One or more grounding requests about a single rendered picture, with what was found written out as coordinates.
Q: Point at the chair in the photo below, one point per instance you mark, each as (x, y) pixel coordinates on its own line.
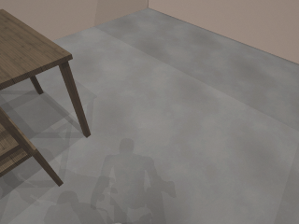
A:
(15, 148)

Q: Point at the table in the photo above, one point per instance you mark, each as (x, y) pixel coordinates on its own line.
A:
(25, 53)

